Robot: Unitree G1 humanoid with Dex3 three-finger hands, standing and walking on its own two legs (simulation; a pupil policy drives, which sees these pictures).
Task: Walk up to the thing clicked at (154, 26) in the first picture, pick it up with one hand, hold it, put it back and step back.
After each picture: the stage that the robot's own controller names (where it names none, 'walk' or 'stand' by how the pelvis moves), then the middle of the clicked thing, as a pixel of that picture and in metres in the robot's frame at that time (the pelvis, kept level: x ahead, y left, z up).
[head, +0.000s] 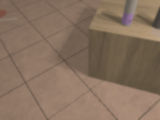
stand; out of the picture +0.87 -0.50 -0.05
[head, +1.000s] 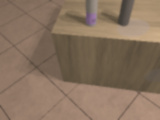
rise first; (127, 5) +0.86 -0.22 -0.02
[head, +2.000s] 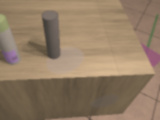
rise first; (52, 37) +0.61 +0.15 -0.03
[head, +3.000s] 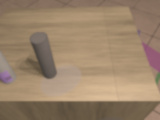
stand; (45, 58) +0.51 +0.20 -0.05
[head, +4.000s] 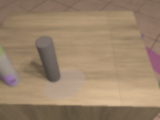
stand; (49, 61) +0.50 +0.18 -0.06
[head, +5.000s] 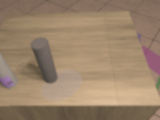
stand; (46, 63) +0.50 +0.20 -0.06
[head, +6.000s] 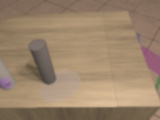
stand; (44, 64) +0.49 +0.21 -0.06
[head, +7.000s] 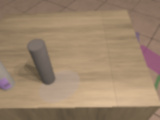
rise first; (43, 64) +0.49 +0.21 -0.06
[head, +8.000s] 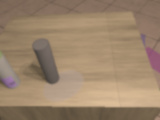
rise first; (47, 63) +0.49 +0.22 -0.05
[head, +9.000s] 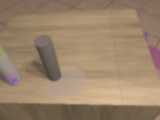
go down; (49, 60) +0.50 +0.20 -0.05
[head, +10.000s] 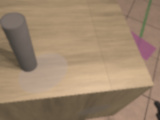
go down; (22, 47) +0.48 +0.20 +0.01
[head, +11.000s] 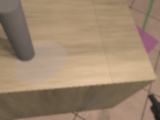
close in; (18, 34) +0.50 +0.20 +0.03
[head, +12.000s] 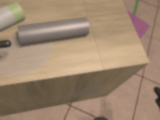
close; (55, 30) +0.54 +0.04 -0.03
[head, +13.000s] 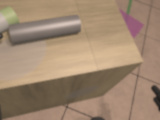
lift; (46, 28) +0.56 +0.05 -0.03
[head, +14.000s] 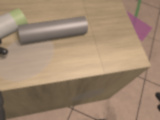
lift; (54, 29) +0.56 +0.05 -0.03
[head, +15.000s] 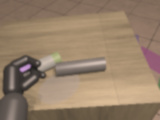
lift; (80, 66) +0.54 +0.04 -0.10
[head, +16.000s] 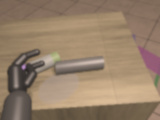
stand; (79, 64) +0.56 +0.04 -0.12
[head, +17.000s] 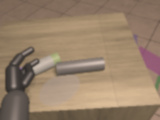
stand; (80, 66) +0.56 +0.04 -0.13
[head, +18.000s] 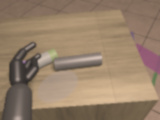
stand; (78, 61) +0.58 +0.04 -0.13
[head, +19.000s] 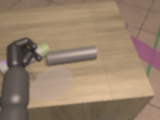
crouch; (72, 55) +0.58 +0.05 -0.13
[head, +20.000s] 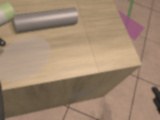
lower; (47, 19) +0.63 +0.05 -0.06
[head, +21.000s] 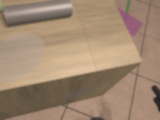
lower; (39, 11) +0.64 +0.06 -0.03
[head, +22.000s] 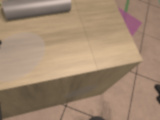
lower; (38, 6) +0.66 +0.06 -0.03
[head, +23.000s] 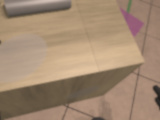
lower; (39, 3) +0.68 +0.06 -0.03
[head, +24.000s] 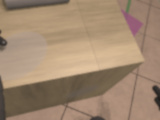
loosen; out of the picture +0.71 +0.06 -0.03
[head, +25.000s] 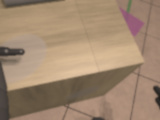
withdraw; out of the picture +0.74 +0.07 -0.03
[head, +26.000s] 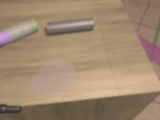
sink last; (70, 26) +0.75 +0.05 -0.09
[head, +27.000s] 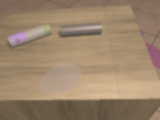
stand; (81, 29) +0.81 +0.06 -0.10
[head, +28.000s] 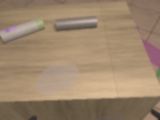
stand; (76, 23) +0.83 +0.06 -0.09
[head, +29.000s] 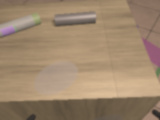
stand; (75, 18) +0.86 +0.06 -0.09
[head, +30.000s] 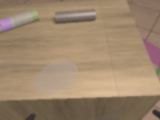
stand; (75, 16) +0.88 +0.06 -0.09
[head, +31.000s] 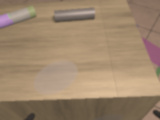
stand; (74, 14) +0.89 +0.07 -0.08
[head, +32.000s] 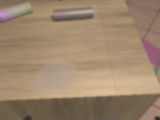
stand; (73, 13) +0.91 +0.06 -0.08
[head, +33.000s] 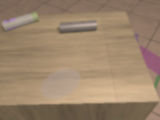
stand; (78, 26) +0.90 +0.05 -0.14
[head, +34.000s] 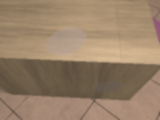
walk; out of the picture +1.01 -0.02 -0.11
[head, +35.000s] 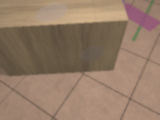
walk; out of the picture +1.29 +0.14 -0.11
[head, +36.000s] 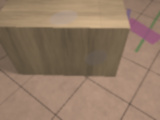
stand; out of the picture +1.38 +0.05 -0.14
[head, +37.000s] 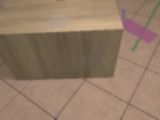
stand; out of the picture +1.35 +0.08 -0.14
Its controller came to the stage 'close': yes
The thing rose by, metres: 0.00
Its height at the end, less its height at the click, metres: -0.09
